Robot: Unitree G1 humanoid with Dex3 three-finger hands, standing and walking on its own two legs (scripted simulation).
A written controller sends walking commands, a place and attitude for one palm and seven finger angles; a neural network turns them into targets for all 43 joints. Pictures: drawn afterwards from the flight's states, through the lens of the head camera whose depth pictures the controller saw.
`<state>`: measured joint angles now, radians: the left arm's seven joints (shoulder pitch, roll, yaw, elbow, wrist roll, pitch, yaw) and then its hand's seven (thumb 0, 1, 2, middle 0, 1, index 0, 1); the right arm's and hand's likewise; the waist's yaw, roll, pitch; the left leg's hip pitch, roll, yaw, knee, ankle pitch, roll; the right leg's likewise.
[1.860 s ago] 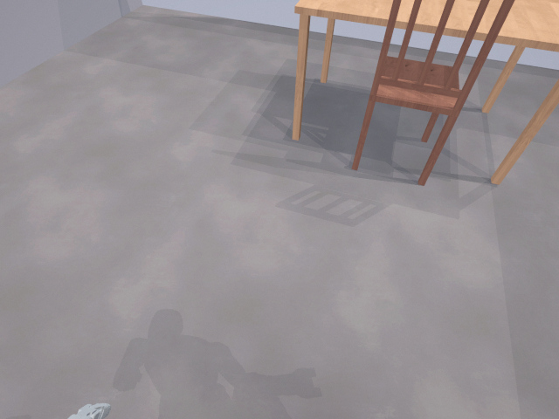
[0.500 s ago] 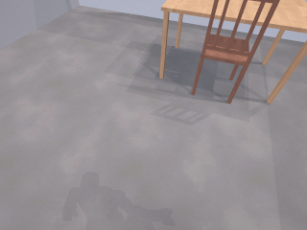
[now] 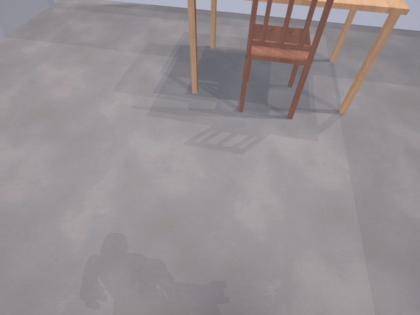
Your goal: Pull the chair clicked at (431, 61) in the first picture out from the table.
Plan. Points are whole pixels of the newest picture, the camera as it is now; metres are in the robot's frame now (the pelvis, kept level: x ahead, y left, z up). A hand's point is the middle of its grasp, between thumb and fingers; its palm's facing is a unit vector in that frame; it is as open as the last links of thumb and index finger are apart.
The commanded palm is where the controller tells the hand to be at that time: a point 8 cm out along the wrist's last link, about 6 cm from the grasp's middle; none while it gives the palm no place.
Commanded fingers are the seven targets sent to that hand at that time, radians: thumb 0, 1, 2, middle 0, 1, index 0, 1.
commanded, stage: walk to a spot facing it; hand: left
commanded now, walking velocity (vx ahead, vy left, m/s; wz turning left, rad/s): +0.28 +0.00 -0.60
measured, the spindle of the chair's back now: (289, 9) +1.51 -0.29 -0.05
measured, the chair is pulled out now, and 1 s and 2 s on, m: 0.00 0.00 0.00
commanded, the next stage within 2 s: none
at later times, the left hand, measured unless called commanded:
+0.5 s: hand out of the picture +0.11 +0.23 -0.17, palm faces -0.13 -0.98 -0.18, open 7.3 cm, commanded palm none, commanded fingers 0.00 0.90 0.90 -0.20 -0.30 -0.20 -0.30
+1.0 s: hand (215, 172) +0.53 +0.03 -0.16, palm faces -0.64 -0.76 -0.13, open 7.3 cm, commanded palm none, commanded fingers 0.00 0.90 0.90 -0.20 -0.30 -0.20 -0.30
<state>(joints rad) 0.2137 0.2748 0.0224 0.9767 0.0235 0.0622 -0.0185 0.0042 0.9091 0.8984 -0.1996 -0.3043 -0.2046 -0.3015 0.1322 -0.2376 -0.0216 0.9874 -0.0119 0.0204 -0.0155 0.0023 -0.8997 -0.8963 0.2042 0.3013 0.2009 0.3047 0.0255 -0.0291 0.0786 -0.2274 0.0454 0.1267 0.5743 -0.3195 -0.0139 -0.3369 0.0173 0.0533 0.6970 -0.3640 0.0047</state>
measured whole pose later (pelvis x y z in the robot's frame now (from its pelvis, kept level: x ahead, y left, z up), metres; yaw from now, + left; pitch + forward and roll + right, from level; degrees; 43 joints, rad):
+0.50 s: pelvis +0.11 +0.04 +0.00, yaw -14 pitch +2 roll -1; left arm 0.42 0.22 0.06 0.99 0.03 0.00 -0.02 0.01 0.91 0.90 -0.20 -0.30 -0.21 -0.30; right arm 0.13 -0.21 -0.04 0.89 -0.01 -0.05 0.00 0.01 -0.90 -0.90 0.20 0.30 0.20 0.30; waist 0.06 -0.03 0.01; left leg -0.35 0.04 0.04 0.54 -0.27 -0.03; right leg -0.20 0.08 0.19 0.54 -0.37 -0.01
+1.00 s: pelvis +0.29 -0.01 +0.00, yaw -33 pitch +1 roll -2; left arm -0.01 0.21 0.05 0.91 0.04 0.01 -0.05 0.00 0.91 0.90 -0.19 -0.30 -0.20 -0.30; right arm 0.55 -0.15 -0.02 1.13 -0.02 -0.05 -0.03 0.00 -0.90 -0.90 0.20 0.30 0.20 0.30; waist -0.09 -0.02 0.12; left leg 0.09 0.10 0.37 0.46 -0.49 -0.02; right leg -0.49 0.01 -0.18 0.64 -0.22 -0.08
